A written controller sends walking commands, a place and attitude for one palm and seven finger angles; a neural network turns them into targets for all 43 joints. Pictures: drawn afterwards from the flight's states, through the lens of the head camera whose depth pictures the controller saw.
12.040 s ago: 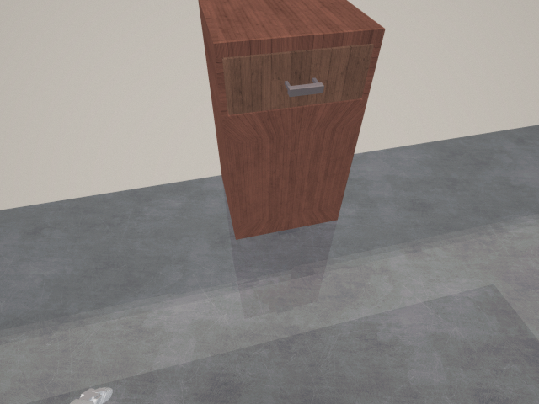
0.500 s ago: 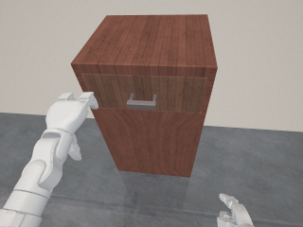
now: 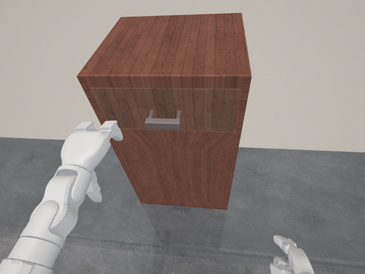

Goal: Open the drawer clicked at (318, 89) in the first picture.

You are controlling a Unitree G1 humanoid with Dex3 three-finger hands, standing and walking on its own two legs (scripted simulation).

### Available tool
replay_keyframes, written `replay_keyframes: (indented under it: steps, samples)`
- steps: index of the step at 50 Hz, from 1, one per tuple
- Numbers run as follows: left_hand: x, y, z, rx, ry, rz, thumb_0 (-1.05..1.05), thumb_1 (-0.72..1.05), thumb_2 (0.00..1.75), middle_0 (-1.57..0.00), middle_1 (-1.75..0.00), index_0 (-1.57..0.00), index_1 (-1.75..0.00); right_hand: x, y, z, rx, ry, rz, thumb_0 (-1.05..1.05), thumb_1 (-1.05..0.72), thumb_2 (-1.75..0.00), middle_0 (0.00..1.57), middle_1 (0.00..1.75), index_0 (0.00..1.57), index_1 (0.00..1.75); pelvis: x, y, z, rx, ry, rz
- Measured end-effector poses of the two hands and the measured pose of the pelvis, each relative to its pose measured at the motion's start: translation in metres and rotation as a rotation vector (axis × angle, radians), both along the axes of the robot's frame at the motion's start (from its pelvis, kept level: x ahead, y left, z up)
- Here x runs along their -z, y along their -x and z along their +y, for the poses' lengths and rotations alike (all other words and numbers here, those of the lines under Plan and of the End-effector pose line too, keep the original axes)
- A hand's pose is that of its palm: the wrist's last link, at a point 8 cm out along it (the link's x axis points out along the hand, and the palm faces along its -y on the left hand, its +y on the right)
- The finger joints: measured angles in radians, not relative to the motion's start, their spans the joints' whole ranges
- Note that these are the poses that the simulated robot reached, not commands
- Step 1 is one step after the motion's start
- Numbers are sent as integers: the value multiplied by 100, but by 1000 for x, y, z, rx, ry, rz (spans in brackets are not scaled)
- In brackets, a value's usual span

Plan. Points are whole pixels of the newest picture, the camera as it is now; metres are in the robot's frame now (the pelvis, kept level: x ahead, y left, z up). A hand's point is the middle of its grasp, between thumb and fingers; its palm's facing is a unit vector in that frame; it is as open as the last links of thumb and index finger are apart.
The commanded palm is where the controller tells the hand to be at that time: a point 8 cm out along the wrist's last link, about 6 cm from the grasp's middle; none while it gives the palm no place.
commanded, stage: move the hooked fingers above the handle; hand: left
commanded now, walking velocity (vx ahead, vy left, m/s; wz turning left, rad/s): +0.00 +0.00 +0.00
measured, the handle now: (164, 118) +0.56 +0.15 -0.02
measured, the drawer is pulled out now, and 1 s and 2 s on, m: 0.00 0.00 0.00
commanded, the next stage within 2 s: none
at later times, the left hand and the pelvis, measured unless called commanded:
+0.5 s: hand (130, 147) +0.38 +0.19 +0.06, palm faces -0.06 -0.04 -1.00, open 13.8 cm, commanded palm +0.37 +0.20 +0.13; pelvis +0.01 -0.02 +0.00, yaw +0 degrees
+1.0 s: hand (149, 130) +0.44 +0.16 +0.05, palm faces -0.01 -0.05 -1.00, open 13.8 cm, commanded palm +0.43 +0.18 +0.11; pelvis +0.02 -0.01 -0.01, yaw +0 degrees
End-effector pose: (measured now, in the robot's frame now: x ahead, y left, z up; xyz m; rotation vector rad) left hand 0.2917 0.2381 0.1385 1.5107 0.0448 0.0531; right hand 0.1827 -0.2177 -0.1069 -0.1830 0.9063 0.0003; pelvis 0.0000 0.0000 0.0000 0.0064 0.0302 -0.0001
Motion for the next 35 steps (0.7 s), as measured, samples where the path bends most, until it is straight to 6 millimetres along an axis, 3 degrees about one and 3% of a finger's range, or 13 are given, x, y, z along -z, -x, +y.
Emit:
replay_keyframes:
  steps: [7, 13, 18, 24, 28, 35]
  samples:
    - [6, -17, -21, 90, -13, 2, 0, -49, 30, -32, -120, -32, -120, -4, -2, -9, 8, 22, -25, 1, -90, -90, 20, 30, 20, 30, 1, 1, -11, -2, -4, 6]
    - [-2, -37, -19, 49, -24, -40, 0, -49, 30, -32, -120, -32, -120, 3, 10, -24, 47, 27, 13, 1, -90, -90, 20, 30, 20, 30, 2, -2, -17, 3, -6, 29]
    - [7, -50, -20, 12, -26, 12, 0, -49, 30, -32, -120, -32, -120, 10, 23, -37, 77, 38, 61, 1, -90, -90, 20, 30, 20, 30, 3, -6, -19, 6, -8, 47]
    - [25, -64, -42, 99, -13, 63, 0, -49, 30, -32, -120, -32, -120, 15, 34, -47, 106, 66, 102, 1, -90, -90, 20, 30, 20, 30, 5, -9, -19, 4, -8, 66]
    - [24, -76, -54, 153, -16, 11, 0, -49, 30, -32, -120, -32, -120, 18, 40, -49, 134, 69, 115, 1, -90, -90, 20, 30, 20, 30, 6, -12, -18, 10, -9, 84]
    - [16, -103, -46, 52, -33, -48, 0, -49, 30, -32, -120, -32, -120, 24, 46, -45, 165, 38, 140, 1, -90, -90, 20, 30, 20, 30, 7, -18, -16, 22, -11, 106]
